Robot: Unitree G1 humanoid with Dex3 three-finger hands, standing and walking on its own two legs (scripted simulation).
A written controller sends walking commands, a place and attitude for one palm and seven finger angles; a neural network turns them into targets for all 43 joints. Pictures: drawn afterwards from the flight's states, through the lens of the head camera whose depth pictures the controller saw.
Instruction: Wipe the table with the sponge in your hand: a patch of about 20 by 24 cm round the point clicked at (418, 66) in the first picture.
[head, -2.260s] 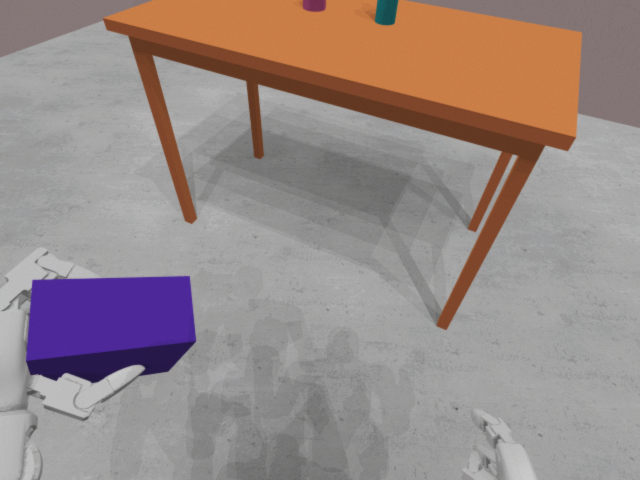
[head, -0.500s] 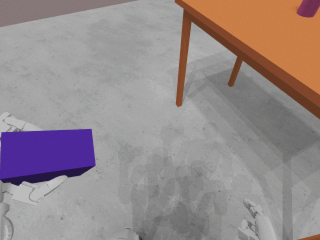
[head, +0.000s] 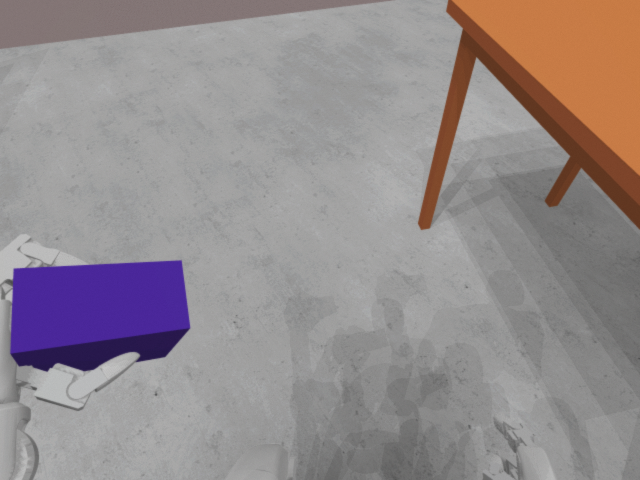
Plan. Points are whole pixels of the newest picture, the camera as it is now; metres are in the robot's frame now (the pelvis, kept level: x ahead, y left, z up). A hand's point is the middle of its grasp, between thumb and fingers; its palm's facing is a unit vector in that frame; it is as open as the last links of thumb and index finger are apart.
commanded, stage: walk to a spot facing it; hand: left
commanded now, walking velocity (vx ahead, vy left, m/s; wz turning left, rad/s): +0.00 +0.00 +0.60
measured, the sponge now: (128, 318) +0.23 +0.20 +0.15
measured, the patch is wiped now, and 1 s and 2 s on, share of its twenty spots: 0.00 0.00 0.00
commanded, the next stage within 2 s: none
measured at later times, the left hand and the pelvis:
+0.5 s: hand out of the picture +0.08 +0.24 +0.18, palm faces +0.64 -0.62 -0.45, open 10.6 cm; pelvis -0.03 -0.05 -0.01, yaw +19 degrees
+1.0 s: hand out of the picture +0.04 +0.29 +0.18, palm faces +0.79 -0.46 -0.41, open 10.6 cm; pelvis -0.01 -0.03 +0.00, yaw +34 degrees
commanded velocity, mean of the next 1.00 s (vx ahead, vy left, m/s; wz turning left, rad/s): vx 0.27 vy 0.00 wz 0.53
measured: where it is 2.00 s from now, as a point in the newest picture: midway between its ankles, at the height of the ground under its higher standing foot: outside the picture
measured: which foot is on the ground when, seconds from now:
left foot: up 0.00-0.16, down 0.18-0.48, up 0.50-0.82, down 0.84-1.00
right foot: down 0.00-0.18, up 0.20-0.46, down 0.48-0.82, up 0.84-1.00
